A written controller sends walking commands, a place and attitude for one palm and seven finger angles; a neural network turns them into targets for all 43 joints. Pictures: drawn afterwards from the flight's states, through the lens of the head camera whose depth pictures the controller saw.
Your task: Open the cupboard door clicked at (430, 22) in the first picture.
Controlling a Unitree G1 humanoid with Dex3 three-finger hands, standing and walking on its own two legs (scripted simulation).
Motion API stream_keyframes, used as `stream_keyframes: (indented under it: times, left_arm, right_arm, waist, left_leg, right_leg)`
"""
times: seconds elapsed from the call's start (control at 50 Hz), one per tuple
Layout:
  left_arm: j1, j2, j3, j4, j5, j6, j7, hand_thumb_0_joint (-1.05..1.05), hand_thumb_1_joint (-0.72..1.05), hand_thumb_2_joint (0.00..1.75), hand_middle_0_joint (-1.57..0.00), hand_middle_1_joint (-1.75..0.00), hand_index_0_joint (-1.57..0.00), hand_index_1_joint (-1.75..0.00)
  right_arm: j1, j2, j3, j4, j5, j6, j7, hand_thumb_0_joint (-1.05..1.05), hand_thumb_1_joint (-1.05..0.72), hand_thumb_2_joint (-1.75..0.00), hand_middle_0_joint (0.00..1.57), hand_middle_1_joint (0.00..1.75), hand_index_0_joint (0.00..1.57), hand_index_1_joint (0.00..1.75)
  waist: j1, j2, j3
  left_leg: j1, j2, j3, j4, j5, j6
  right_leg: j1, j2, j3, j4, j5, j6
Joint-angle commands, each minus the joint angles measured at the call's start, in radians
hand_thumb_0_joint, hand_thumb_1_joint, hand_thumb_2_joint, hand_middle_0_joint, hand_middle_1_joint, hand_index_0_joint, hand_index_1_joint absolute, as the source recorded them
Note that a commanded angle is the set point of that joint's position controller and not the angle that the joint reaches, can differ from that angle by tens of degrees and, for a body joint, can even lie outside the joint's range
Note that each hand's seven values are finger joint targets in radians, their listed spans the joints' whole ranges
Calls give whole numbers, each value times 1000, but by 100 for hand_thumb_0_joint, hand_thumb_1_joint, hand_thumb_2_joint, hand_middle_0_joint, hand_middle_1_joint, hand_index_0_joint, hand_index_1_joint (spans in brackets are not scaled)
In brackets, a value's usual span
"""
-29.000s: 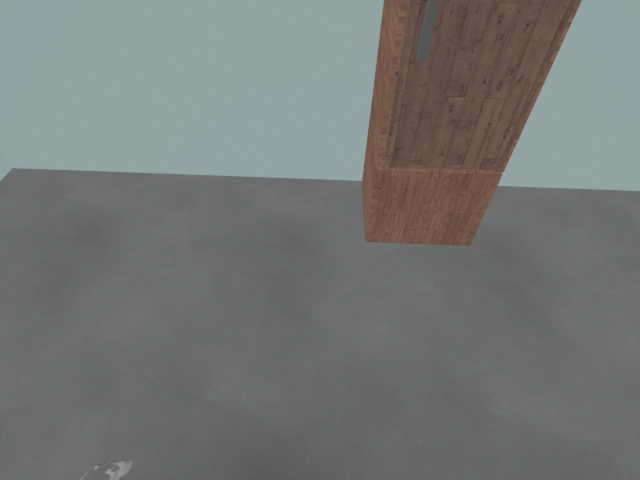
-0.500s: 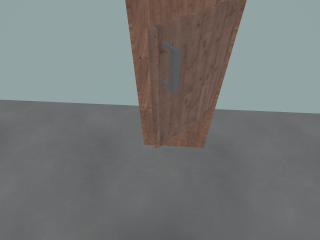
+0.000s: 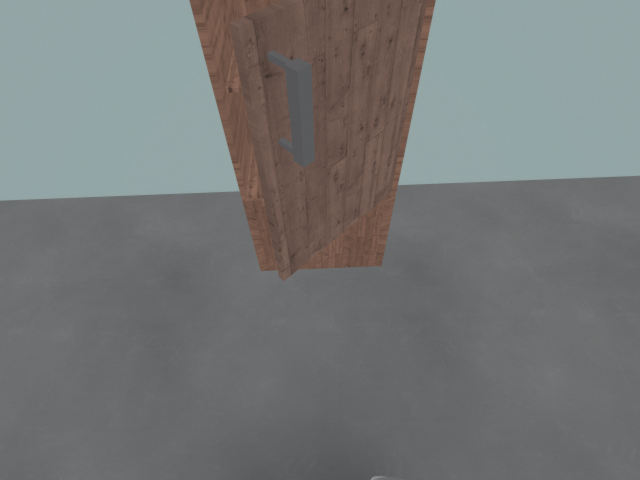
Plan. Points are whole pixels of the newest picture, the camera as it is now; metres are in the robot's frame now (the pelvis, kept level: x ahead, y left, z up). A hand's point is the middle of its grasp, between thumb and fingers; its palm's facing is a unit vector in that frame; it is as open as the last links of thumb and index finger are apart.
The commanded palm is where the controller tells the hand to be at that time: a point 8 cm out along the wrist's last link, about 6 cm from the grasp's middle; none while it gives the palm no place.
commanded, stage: walk to a spot facing it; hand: left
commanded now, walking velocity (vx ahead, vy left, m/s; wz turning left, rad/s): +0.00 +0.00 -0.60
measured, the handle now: (290, 111) +0.58 +0.08 +0.13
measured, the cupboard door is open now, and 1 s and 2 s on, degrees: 43 43 43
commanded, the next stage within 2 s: none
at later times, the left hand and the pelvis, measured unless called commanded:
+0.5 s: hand out of the picture +0.13 +0.15 -0.16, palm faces -0.21 -0.95 -0.24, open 7.4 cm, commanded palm none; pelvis +0.05 -0.03 +0.01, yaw -18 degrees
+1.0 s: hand (268, 355) +0.31 +0.11 -0.15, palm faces -0.58 -0.78 -0.23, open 7.4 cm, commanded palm none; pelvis +0.10 +0.01 +0.01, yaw -37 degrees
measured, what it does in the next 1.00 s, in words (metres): steps on the spot, turning right: left foot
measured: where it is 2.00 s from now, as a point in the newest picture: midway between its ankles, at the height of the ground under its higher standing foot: outside the picture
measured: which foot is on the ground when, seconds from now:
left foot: down 0.00-0.14, up 0.16-0.62, down 0.64-1.00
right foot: down 0.00-0.64, up 0.66-1.00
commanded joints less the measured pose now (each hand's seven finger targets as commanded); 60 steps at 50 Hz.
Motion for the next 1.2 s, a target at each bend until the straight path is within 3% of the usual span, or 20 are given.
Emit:
stream_keyframes:
  times: [0.0,0.08,0.1,0.12,0.14,0.16,0.28,0.48,0.56,0.58,0.6,0.62,0.66,0.76,0.94,1.04,1.06,1.08,1.1,1.18]
  left_arm:
    - [-25,80,22,-117,4,-16,-6,0,90,90,-20,-30,-20,-30]
    - [89,91,25,-100,5,-32,-11,0,90,90,-20,-30,-20,-30]
    - [133,157,36,-92,12,-42,-3,0,90,90,-20,-30,-20,-30]
    - [161,270,58,-96,16,-48,13,0,90,90,-20,-30,-20,-30]
    - [172,275,54,-93,-2,-48,22,0,90,90,-20,-30,-20,-30]
    - [126,249,50,-111,-1,-43,29,0,90,90,-20,-30,-20,-30]
    - [78,219,41,-153,0,-55,38,0,90,90,-20,-30,-20,-30]
    - [92,235,53,-175,13,-44,34,0,90,90,-20,-30,-20,-30]
    - [23,239,54,-202,4,-37,29,0,90,90,-20,-30,-20,-30]
    - [-10,228,52,-208,0,-35,30,0,90,90,-20,-30,-20,-30]
    - [-11,190,44,-225,-12,-35,27,0,90,90,-20,-30,-20,-30]
    - [35,142,32,-236,-23,-35,14,0,90,90,-20,-30,-20,-30]
    - [23,171,33,-247,-2,-29,3,0,90,90,-20,-30,-20,-30]
    - [-9,147,26,-223,2,-9,-28,0,90,90,-20,-30,-20,-30]
    - [-152,125,-1,-261,4,-10,-41,0,90,90,-20,-30,-20,-30]
    - [-73,150,4,-235,2,-27,-33,0,90,90,-20,-30,-20,-30]
    - [18,201,14,-212,5,-35,-25,0,90,90,-20,-30,-20,-30]
    - [88,321,40,-194,16,-52,-5,0,90,90,-20,-30,-20,-30]
    - [115,360,44,-177,-4,-45,8,0,90,90,-20,-30,-20,-30]
    - [-64,240,21,-225,-5,-39,31,0,90,90,-20,-30,-20,-30]
  right_arm:
    - [22,-181,-40,-78,-16,-19,-7,0,-90,-90,20,30,20,30]
    - [-26,-207,-47,-107,-9,-11,2,0,-90,-90,20,30,20,30]
    - [-34,-179,-47,-124,4,-7,7,0,-90,-90,20,30,20,30]
    - [-64,-114,-37,-172,14,-5,15,0,-90,-90,20,30,20,30]
    - [-89,-144,-36,-177,12,11,16,0,-90,-90,20,30,20,30]
    - [-123,-127,-39,-183,12,13,22,0,-90,-90,20,30,20,30]
    - [-135,-108,-32,-187,14,12,22,0,-90,-90,20,30,20,30]
    - [-216,-109,-27,-248,24,-5,14,0,-90,-90,20,30,20,30]
    - [-117,-116,-27,-232,29,-17,9,0,-90,-90,20,30,20,30]
    - [-53,-130,-30,-210,29,-22,5,0,-90,-90,20,30,20,30]
    - [21,-190,-40,-196,17,-35,-1,0,-90,-90,20,30,20,30]
    - [51,-289,-56,-206,4,-41,-3,0,-90,-90,20,30,20,30]
    - [5,-257,-39,-249,-10,-23,-5,0,-90,-90,20,30,20,30]
    - [4,-193,-16,-239,-5,-34,-4,0,-90,-90,20,30,20,30]
    - [128,-221,-30,-182,-11,-32,10,0,-90,-90,20,30,20,30]
    - [97,-247,-40,-181,-4,-23,22,0,-90,-90,20,30,20,30]
    - [73,-231,-40,-193,7,-21,29,0,-90,-90,20,30,20,30]
    - [47,-144,-22,-239,19,-17,35,0,-90,-90,20,30,20,30]
    - [6,-165,-20,-249,16,0,27,0,-90,-90,20,30,20,30]
    - [16,-160,-30,-198,13,16,31,0,-90,-90,20,30,20,30]
  waist:
    - [-8,106,-45]
    - [47,6,-92]
    - [69,-172,-92]
    - [79,-420,-87]
    - [79,-309,-85]
    - [60,-188,-34]
    - [27,-49,-161]
    - [42,-146,-143]
    - [-8,-137,-160]
    - [-46,-111,-180]
    - [-69,44,-222]
    - [-48,323,-257]
    - [-26,136,-149]
    - [6,168,-132]
    - [-54,201,-113]
    - [0,152,-133]
    - [50,47,-179]
    - [75,-308,-201]
    - [97,-298,-189]
    - [2,-185,-120]
  left_leg:
    - [85,397,-264,-199,401,164]
    - [55,285,-72,47,433,38]
    - [-61,183,-3,247,257,-26]
    - [-313,19,10,507,-276,-84]
    - [-329,31,-146,617,-313,-76]
    - [-376,50,-183,649,-247,-71]
    - [-365,40,-200,584,-91,-103]
    - [-317,1,-201,363,-127,-102]
    - [-126,-28,-190,105,-7,-89]
    - [29,-6,-196,-45,106,-88]
    - [213,134,-315,-170,237,-39]
    - [333,432,-610,-193,540,93]
    - [110,479,-550,-210,473,190]
    - [138,278,-222,-164,646,80]
    - [168,316,-100,-140,635,79]
    - [69,321,-40,3,537,13]
    - [-35,287,5,157,425,-37]
    - [-311,126,76,410,-124,-103]
    - [-373,72,-77,571,-356,-108]
    - [-367,105,-173,634,-97,-117]
  right_leg:
    - [-120,-86,-5,211,-159,24]
    - [108,-56,-72,-162,122,21]
    - [211,-145,103,-329,383,-19]
    - [303,-391,493,-405,686,-143]
    - [270,-408,493,-405,621,-206]
    - [242,-363,444,-398,502,-217]
    - [361,-252,338,-314,721,-159]
    - [348,-232,428,-268,837,-181]
    - [252,-171,415,-211,807,-125]
    - [156,-139,391,-158,703,-84]
    - [15,-44,300,-57,456,-28]
    - [-169,72,119,198,-228,45]
    - [-164,-29,65,435,-287,72]
    - [-216,-67,-1,495,-72,95]
    - [-124,-81,-99,139,-69,72]
    - [135,-50,-132,-192,107,24]
    - [308,-117,-41,-300,290,-8]
    - [470,-390,343,-371,619,-117]
    - [403,-466,406,-362,746,-210]
    - [267,-281,233,-371,503,-148]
